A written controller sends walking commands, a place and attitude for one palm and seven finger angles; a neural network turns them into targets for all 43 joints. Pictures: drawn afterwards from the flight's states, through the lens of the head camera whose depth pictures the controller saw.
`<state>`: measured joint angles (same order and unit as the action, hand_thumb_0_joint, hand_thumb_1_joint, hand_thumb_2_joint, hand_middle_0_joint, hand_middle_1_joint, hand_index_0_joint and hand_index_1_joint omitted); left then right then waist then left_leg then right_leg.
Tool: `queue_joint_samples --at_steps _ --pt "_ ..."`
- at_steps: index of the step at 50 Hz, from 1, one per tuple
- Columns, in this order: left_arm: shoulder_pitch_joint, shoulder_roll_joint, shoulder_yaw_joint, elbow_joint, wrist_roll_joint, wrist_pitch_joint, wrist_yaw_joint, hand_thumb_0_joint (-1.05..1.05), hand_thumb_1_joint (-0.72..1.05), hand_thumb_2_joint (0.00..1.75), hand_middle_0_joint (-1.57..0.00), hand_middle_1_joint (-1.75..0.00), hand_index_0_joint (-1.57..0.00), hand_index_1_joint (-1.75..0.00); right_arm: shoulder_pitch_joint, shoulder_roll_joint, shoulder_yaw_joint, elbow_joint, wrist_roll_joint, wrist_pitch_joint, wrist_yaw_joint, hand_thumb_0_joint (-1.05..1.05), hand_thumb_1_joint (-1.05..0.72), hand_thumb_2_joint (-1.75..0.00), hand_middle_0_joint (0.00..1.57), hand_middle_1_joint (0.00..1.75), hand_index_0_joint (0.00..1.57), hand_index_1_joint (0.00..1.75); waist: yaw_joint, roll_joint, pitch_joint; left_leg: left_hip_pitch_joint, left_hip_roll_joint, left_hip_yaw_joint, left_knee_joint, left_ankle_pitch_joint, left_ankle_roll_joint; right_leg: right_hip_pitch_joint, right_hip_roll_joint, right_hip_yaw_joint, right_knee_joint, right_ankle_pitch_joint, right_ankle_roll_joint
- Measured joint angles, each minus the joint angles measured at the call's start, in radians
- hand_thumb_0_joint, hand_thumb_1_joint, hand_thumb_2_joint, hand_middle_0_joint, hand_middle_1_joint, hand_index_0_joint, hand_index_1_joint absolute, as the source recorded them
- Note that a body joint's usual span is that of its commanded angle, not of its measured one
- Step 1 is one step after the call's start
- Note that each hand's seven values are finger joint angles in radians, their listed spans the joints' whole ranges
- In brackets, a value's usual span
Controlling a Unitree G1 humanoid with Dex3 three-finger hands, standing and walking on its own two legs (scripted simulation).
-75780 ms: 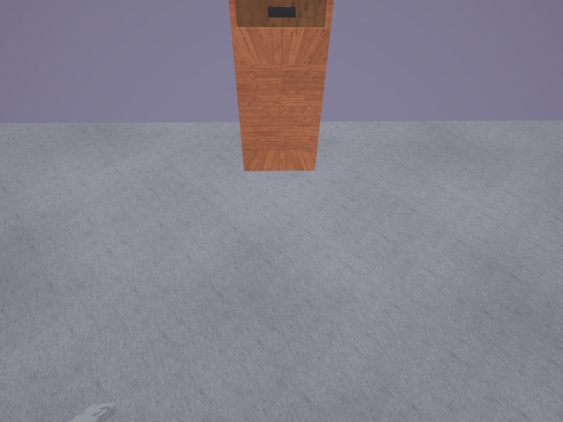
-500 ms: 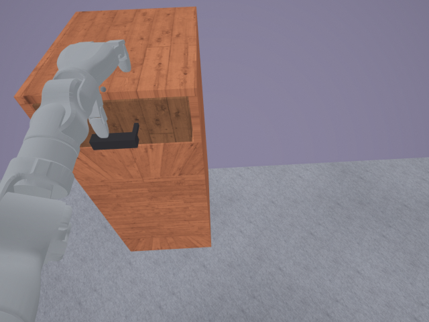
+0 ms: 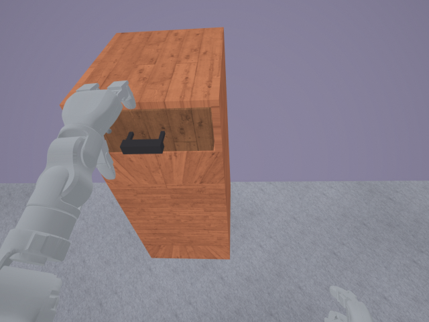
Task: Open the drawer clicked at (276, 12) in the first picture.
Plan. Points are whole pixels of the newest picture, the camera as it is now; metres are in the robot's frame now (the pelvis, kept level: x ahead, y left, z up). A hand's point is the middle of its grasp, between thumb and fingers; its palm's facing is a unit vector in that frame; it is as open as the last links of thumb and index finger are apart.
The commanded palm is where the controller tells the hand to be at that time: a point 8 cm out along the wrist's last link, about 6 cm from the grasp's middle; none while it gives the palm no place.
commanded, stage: draw the hand back to the body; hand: left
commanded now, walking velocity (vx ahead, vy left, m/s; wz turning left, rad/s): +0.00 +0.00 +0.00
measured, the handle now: (144, 140) +0.52 +0.23 +0.04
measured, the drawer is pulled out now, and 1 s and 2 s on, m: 0.00 0.00 0.00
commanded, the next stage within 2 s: step back with the hand held close in 1.18 s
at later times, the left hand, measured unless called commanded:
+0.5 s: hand (78, 151) +0.29 +0.21 +0.24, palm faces +0.37 -0.89 -0.24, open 12.7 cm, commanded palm +0.23 +0.24 +0.24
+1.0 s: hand (36, 241) +0.16 +0.21 +0.22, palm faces +0.47 -0.80 -0.38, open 8.5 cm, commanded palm +0.12 +0.25 +0.23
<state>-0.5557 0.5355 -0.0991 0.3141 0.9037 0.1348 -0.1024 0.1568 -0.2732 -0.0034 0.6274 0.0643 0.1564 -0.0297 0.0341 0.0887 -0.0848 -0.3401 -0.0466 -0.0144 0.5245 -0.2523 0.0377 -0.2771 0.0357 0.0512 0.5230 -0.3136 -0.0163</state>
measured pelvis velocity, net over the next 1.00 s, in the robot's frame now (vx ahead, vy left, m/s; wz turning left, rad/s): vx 0.00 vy -0.03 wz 0.03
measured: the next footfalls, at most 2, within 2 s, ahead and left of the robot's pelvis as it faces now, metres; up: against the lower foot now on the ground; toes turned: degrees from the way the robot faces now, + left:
none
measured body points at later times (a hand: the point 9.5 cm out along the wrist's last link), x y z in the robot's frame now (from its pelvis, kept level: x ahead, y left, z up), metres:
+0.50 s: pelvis +0.01 -0.03 +0.01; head -0.01 -0.04 +0.46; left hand +0.26 +0.25 +0.25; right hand +0.20 -0.22 -0.08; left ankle +0.01 +0.10 -0.73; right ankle -0.03 -0.11 -0.73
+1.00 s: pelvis +0.00 -0.03 +0.01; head -0.03 -0.06 +0.45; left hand +0.13 +0.25 +0.24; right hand +0.22 -0.24 -0.07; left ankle +0.01 +0.10 -0.73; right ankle -0.03 -0.11 -0.73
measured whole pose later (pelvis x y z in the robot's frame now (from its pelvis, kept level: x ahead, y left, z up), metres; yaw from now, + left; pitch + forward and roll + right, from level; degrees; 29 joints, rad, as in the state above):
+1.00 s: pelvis +0.00 -0.03 +0.01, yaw +2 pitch -4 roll +0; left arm 0.49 0.35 0.36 -0.58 -0.11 -0.11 0.07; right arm 0.16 -0.22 0.01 0.62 0.00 -0.11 -0.08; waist 0.08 0.08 -0.01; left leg -0.15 -0.01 -0.07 0.47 -0.24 -0.01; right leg -0.06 0.08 0.01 0.41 -0.28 -0.06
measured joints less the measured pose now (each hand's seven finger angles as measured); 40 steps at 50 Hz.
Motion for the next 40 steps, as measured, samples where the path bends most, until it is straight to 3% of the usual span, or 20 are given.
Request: queue_joint_samples --at_steps 6,10,12,13,15,17,20,26,33,40 --pt "0.080 0.023 -0.014 -0.087 -0.013 0.074 -0.054 0.00 -0.49 0.30 -0.32 -1.20 -0.32 -1.20 -0.067 0.001 0.025 -0.022 0.003 -0.001 -0.009 0.01 -0.91 -0.90 0.20 0.30 0.20 0.30 0.035 0.002 0.003 0.035 -0.006 -0.023 -0.020 0.015 -0.006 0.039 -0.005 -0.023 -0.013 0.003 -0.005" --pt "0.149 0.034 -0.027 -0.157 -0.028 0.066 -0.109 0.00 -0.49 0.30 -0.32 -1.20 -0.32 -1.20 -0.095 0.007 0.041 -0.039 -0.001 -0.009 -0.021 0.01 -0.91 -0.90 0.20 0.30 0.20 0.30 0.046 -0.003 0.017 0.056 -0.006 -0.039 -0.024 0.018 -0.011 0.066 -0.005 -0.039 -0.021 0.004 -0.010" --pt "0.171 -0.014 0.027 -0.186 -0.370 0.015 -0.075 0.00 -0.49 0.30 -0.31 -1.20 -0.32 -1.20 -0.088 0.014 0.040 -0.067 0.000 -0.041 -0.030 0.01 -0.91 -0.90 0.20 0.30 0.20 0.30 0.053 -0.002 0.059 0.085 -0.004 -0.050 -0.024 0.018 -0.013 0.103 -0.001 -0.049 -0.035 0.008 -0.014" --pt "0.188 -0.046 0.052 -0.209 -0.504 -0.018 -0.047 -0.01 -0.48 0.30 -0.31 -1.19 -0.32 -1.20 -0.087 0.020 0.047 -0.075 -0.003 -0.064 -0.033 0.01 -0.91 -0.90 0.20 0.30 0.20 0.30 0.055 -0.006 0.081 0.100 -0.002 -0.052 -0.027 0.018 -0.014 0.120 0.001 -0.051 -0.042 0.011 -0.016" --pt "0.249 -0.108 0.110 -0.285 -0.709 -0.076 0.005 -0.01 -0.46 0.31 -0.32 -1.18 -0.32 -1.18 -0.090 0.042 0.069 -0.080 -0.014 -0.097 -0.038 0.01 -0.91 -0.90 0.20 0.30 0.20 0.30 0.047 -0.022 0.108 0.122 0.005 -0.049 -0.038 0.020 -0.019 0.140 0.007 -0.047 -0.054 0.017 -0.020" --pt "0.317 -0.152 0.168 -0.369 -0.833 -0.118 0.047 -0.01 -0.43 0.32 -0.32 -1.16 -0.32 -1.16 -0.085 0.068 0.089 -0.077 -0.028 -0.122 -0.041 0.01 -0.91 -0.90 0.20 0.30 0.20 0.30 0.033 -0.040 0.118 0.141 0.014 -0.042 -0.051 0.022 -0.026 0.157 0.015 -0.039 -0.069 0.024 -0.025" --pt "0.402 -0.177 0.268 -0.461 -0.933 -0.157 0.100 -0.01 -0.36 0.35 -0.31 -1.12 -0.32 -1.12 -0.057 0.098 0.099 -0.063 -0.044 -0.145 -0.045 0.01 -0.90 -0.90 0.20 0.30 0.20 0.30 0.011 -0.055 0.108 0.165 0.028 -0.032 -0.066 0.018 -0.035 0.180 0.027 -0.027 -0.093 0.031 -0.032" --pt "0.540 -0.173 0.417 -0.548 -1.008 -0.184 0.157 -0.01 -0.19 0.43 -0.29 -1.00 -0.29 -1.01 0.022 0.077 0.075 -0.022 -0.046 -0.168 -0.040 0.01 -0.90 -0.90 0.20 0.30 0.20 0.30 0.003 -0.037 0.085 0.193 0.038 -0.026 -0.086 0.011 -0.041 0.211 0.035 -0.018 -0.123 0.035 -0.036" --pt "0.761 -0.206 0.395 -0.698 -1.014 -0.199 0.161 0.00 0.04 0.53 -0.26 -0.85 -0.27 -0.85 0.053 0.023 0.033 0.022 -0.052 -0.202 -0.036 0.02 -0.90 -0.90 0.20 0.30 0.20 0.30 0.012 -0.020 0.086 0.197 0.033 -0.026 -0.097 0.016 -0.039 0.209 0.030 -0.020 -0.119 0.030 -0.036" --pt "0.943 -0.168 0.438 -0.828 -1.013 -0.231 0.163 0.00 0.27 0.63 -0.25 -0.70 -0.26 -0.70 0.034 0.030 0.011 0.017 -0.057 -0.234 -0.043 0.02 -0.90 -0.90 0.20 0.30 0.20 0.30 0.014 -0.025 0.070 0.193 0.041 -0.032 -0.080 0.008 -0.047 0.209 0.039 -0.025 -0.113 0.027 -0.043"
